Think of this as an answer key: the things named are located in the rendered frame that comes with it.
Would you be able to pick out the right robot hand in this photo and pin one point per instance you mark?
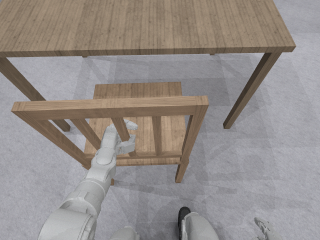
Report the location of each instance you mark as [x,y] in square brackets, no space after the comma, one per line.
[267,229]

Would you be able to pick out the robot left upper arm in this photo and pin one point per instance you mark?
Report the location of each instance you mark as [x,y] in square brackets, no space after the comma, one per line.
[66,224]

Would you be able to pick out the table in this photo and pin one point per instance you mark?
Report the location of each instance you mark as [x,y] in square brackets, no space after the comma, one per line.
[65,28]

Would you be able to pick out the left robot forearm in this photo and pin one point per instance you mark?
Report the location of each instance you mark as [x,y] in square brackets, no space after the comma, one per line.
[93,187]

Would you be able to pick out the right robot foot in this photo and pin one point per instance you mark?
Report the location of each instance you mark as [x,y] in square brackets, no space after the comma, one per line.
[182,213]

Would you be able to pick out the left robot hand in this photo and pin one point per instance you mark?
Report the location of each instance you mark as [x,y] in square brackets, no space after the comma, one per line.
[111,139]

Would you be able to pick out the chair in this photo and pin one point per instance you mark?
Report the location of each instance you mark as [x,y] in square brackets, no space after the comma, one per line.
[158,108]

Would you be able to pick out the robot right thigh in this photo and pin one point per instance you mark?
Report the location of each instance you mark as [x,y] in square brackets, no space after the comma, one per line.
[196,227]

